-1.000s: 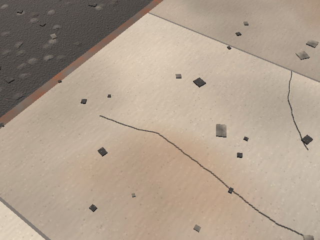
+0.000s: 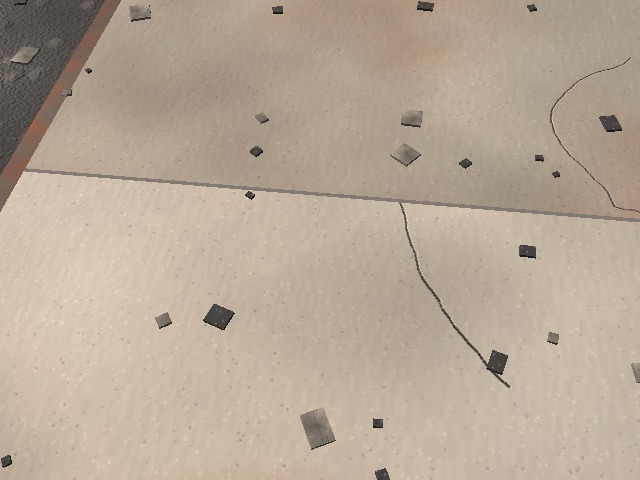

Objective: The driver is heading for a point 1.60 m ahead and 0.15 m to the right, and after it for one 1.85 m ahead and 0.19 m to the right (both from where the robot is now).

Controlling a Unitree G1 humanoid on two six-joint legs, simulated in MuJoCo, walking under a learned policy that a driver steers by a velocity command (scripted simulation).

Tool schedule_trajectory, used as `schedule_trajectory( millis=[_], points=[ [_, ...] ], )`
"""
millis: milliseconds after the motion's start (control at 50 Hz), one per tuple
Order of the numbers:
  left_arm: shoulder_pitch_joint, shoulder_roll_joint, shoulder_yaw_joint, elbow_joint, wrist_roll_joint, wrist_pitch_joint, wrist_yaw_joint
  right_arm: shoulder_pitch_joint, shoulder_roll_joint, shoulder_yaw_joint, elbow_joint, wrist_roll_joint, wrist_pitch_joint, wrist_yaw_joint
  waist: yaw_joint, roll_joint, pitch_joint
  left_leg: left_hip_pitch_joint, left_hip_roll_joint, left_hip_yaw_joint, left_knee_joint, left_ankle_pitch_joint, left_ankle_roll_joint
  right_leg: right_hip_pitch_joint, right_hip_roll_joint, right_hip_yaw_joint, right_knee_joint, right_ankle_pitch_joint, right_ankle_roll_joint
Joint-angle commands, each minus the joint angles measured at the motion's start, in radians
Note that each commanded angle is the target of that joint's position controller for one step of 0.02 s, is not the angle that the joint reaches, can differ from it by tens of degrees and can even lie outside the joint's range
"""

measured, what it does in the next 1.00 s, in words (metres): steps on the spot: left foot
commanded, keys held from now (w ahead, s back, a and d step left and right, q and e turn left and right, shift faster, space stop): no key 1.00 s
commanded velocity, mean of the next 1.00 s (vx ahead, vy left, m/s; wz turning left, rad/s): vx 0.04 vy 0.00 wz -0.02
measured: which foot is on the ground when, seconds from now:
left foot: up 0.00-0.20, down 0.22-1.00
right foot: down 0.00-1.00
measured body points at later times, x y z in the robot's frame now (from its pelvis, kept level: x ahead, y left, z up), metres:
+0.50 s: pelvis +0.09 +0.03 +0.00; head +0.10 +0.04 +0.45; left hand +0.18 +0.29 -0.13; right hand +0.20 -0.23 -0.12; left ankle +0.10 +0.15 -0.74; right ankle +0.08 -0.09 -0.74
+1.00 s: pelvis +0.09 +0.03 +0.00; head +0.10 +0.04 +0.45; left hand +0.14 +0.29 -0.14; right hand +0.17 -0.23 -0.14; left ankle +0.10 +0.15 -0.74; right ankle +0.08 -0.09 -0.74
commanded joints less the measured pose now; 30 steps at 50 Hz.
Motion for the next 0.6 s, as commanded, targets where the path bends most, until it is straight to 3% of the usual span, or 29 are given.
schedule_trajectory(
  millis=[20, 80, 140, 200, 220, 240, 260, 280, 300, 360, 420, 600],
  points=[
    [-0.03, 0.115, 0.036, -0.027, 0.014, -0.022, 0.001, 0.136, -0.045, -0.014, -0.011, -0.011, 0.026, -0.021, -0.042, -0.112, -0.193, 0.084, 0.028, -0.014, -0.112, 0.09, -0.028, 0.083, -0.245, 0.147, -0.158, 0.603, -0.207],
    [-0.037, 0.121, 0.038, 0.012, 0.015, -0.02, 0.013, 0.073, -0.036, -0.009, -0.021, -0.021, 0.037, -0.03, -0.023, -0.135, -0.2, 0.146, 0.02, -0.013, -0.3, 0.214, -0.023, 0.064, -0.23, 0.114, -0.171, 0.488, -0.192],
    [-0.022, 0.123, 0.034, 0.053, 0.011, -0.005, 0.021, 0.012, -0.057, -0.016, -0.03, -0.018, 0.048, -0.028, 0.0, -0.132, -0.176, 0.194, 0.012, -0.016, -0.408, 0.286, -0.004, 0.049, -0.235, 0.145, -0.19, 0.189, -0.172],
    [-0.016, 0.077, 0.013, 0.088, 0.0, 0.003, 0.02, -0.011, -0.057, -0.017, -0.033, -0.038, 0.046, -0.023, -0.019, -0.094, -0.117, 0.305, 0.004, -0.017, -0.625, 0.407, 0.038, -0.004, -0.169, 0.147, -0.151, -0.144, -0.084],
    [0.027, 0.056, 0.005, 0.106, 0.01, 0.003, 0.02, -0.026, -0.093, -0.021, -0.047, -0.042, 0.042, -0.026, 0.002, -0.034, -0.1, 0.326, 0.067, -0.087, -0.684, 0.525, 0.06, -0.014, -0.122, 0.129, -0.104, -0.228, -0.03],
    [0.116, 0.06, 0.01, 0.122, 0.016, 0.003, 0.021, -0.076, -0.165, -0.034, -0.055, -0.031, 0.042, -0.032, 0.082, 0.103, -0.075, 0.277, 0.108, -0.118, -0.677, 0.487, 0.109, -0.013, -0.047, 0.073, -0.078, -0.269, 0.012],
    [0.101, 0.058, 0.006, 0.13, 0.018, 0.012, 0.031, -0.1, -0.108, -0.027, -0.043, -0.024, 0.041, -0.025, 0.069, 0.145, -0.083, 0.157, 0.084, -0.115, -0.714, 0.261, 0.124, 0.105, -0.032, 0.035, -0.066, -0.211, 0.038],
    [0.06, 0.086, 0.013, 0.131, 0.012, 0.021, 0.039, -0.113, -0.062, -0.015, -0.043, -0.028, 0.037, -0.018, 0.049, 0.115, -0.056, 0.113, 0.051, -0.099, -0.731, 0.187, 0.104, 0.141, -0.037, 0.038, -0.051, -0.166, 0.042],
    [0.048, 0.092, 0.016, 0.137, 0.007, 0.028, 0.046, -0.117, -0.049, -0.01, -0.033, -0.032, 0.03, -0.014, 0.044, 0.097, -0.06, 0.114, 0.035, -0.082, -0.727, 0.219, 0.083, 0.156, -0.046, 0.043, -0.044, -0.131, 0.036],
    [0.061, 0.098, 0.02, 0.164, 0.005, 0.038, 0.053, -0.09, -0.054, -0.008, 0.0, -0.021, 0.01, -0.011, 0.032, 0.063, -0.091, 0.192, 0.017, -0.056, -0.683, 0.393, 0.067, 0.166, -0.063, 0.06, -0.048, -0.035, 0.027],
    [0.054, 0.092, 0.021, 0.195, -0.003, 0.033, 0.053, -0.086, -0.055, -0.008, 0.026, -0.017, 0.011, -0.015, 0.023, 0.026, -0.116, 0.239, 0.009, -0.044, -0.656, 0.5, 0.076, 0.183, -0.067, 0.057, -0.041, 0.045, 0.032],
    [0.056, 0.096, 0.025, 0.286, -0.008, 0.049, 0.065, -0.113, -0.049, -0.008, 0.088, -0.013, 0.025, -0.017, 0.027, -0.019, -0.106, 0.259, -0.01, -0.029, -0.66, 0.55, 0.09, 0.223, -0.071, 0.048, -0.045, 0.098, 0.045]
  ],
)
